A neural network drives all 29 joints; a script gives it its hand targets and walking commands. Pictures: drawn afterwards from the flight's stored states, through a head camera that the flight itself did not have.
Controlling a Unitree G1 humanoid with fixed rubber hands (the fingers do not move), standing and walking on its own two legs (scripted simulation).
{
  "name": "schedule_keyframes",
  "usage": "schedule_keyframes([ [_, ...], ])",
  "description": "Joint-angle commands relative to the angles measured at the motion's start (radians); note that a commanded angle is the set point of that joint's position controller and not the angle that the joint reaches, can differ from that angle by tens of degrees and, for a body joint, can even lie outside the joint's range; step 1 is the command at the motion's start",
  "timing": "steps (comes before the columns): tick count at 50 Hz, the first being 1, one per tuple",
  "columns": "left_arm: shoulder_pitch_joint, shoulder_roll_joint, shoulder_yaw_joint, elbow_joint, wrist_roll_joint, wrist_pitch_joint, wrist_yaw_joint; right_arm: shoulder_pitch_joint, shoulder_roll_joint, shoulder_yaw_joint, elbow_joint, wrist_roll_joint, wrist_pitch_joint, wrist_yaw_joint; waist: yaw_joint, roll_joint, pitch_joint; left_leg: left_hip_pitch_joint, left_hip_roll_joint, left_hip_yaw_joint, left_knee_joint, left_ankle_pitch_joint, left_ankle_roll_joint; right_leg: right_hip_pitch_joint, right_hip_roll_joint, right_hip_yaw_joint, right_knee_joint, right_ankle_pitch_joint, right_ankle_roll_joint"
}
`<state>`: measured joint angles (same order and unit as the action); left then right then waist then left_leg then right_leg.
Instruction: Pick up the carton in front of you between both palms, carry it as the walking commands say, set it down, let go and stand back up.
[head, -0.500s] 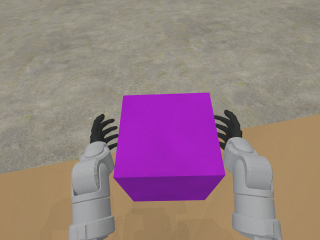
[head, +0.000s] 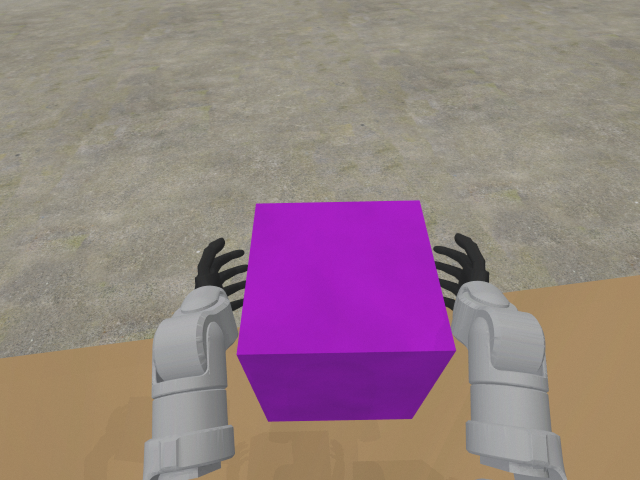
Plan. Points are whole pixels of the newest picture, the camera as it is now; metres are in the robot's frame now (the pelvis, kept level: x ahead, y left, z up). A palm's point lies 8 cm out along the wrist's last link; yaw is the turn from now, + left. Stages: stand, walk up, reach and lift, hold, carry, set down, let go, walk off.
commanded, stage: carry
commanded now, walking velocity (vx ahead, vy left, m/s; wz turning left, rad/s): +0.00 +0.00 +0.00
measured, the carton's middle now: (338, 318) +0.35 +0.00 +0.03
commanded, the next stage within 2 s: none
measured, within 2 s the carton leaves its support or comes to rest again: neither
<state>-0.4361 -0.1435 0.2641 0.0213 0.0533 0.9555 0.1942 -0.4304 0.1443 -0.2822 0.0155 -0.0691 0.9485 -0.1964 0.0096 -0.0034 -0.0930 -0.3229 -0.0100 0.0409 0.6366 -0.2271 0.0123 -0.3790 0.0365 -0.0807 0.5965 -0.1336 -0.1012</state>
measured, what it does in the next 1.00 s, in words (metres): stands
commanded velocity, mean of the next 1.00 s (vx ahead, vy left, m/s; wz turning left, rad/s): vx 0.00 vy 0.00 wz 0.00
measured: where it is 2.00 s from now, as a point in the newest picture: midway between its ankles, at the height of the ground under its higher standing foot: outside the picture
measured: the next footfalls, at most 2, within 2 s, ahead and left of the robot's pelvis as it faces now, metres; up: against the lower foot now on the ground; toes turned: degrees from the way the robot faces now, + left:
none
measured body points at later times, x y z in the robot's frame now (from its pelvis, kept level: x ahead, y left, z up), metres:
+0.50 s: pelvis -0.03 +0.01 +0.01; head -0.06 +0.01 +0.45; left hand +0.31 +0.17 +0.11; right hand +0.31 -0.14 +0.11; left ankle -0.03 +0.10 -0.72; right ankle +0.01 -0.07 -0.73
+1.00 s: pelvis -0.03 +0.02 +0.00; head -0.05 +0.02 +0.45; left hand +0.30 +0.18 +0.11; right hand +0.31 -0.14 +0.11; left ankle -0.03 +0.10 -0.72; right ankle +0.01 -0.07 -0.73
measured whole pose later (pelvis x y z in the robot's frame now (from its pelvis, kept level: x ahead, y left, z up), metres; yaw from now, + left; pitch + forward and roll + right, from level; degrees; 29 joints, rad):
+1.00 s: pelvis -0.03 +0.02 +0.00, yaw +0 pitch +2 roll +0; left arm -0.48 -0.15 0.31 0.07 0.08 1.00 0.19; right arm -0.49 0.14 -0.31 0.08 -0.09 1.00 -0.19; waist 0.01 0.00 -0.10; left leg -0.32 -0.03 0.08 0.59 -0.15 0.04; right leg -0.38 0.00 -0.08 0.54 -0.05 -0.07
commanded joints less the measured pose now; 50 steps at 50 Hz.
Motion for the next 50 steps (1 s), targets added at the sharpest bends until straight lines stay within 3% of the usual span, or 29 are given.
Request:
schedule_keyframes([
  [1, -0.539, -0.725, -0.556, -0.044, -0.122, -0.006, 0.000, -0.558, 0.724, 0.574, -0.048, 0.147, -0.001, 0.004, 0.000, 0.009, -0.387, 0.138, 0.159, -0.124, -0.038, 0.550, 0.068, 0.205, -0.172, 0.138, -0.014, 0.555, -0.030],
  [6, -0.573, -0.736, -0.547, -0.027, -0.118, -0.003, 0.003, -0.593, 0.737, 0.571, -0.031, 0.152, 0.001, 0.000, -0.001, 0.010, -0.365, 0.125, 0.165, -0.126, -0.080, 0.471, 0.068, 0.207, -0.179, 0.145, -0.048, 0.461, -0.023],
  [13, -0.599, -0.743, -0.534, -0.001, -0.117, 0.008, 0.002, -0.611, 0.741, 0.552, 0.008, 0.140, 0.012, -0.005, -0.003, 0.009, -0.320, 0.089, 0.157, -0.129, -0.145, 0.265, 0.066, 0.180, -0.179, 0.158, -0.108, 0.246, -0.012],
  [18, -0.621, -0.751, -0.523, 0.020, -0.118, 0.017, 0.001, -0.628, 0.746, 0.537, 0.034, 0.129, 0.021, -0.006, -0.004, -0.001, -0.294, 0.065, 0.149, -0.127, -0.164, 0.173, 0.064, 0.158, -0.181, 0.162, -0.131, 0.193, -0.007],
  [50, -0.650, -0.770, -0.531, -0.003, -0.130, 0.034, -0.005, -0.653, 0.764, 0.541, 0.017, 0.133, 0.039, 0.003, -0.002, -0.001, -0.333, 0.074, 0.151, -0.123, -0.144, 0.246, 0.072, 0.164, -0.185, 0.153, -0.110, 0.234, -0.002],
])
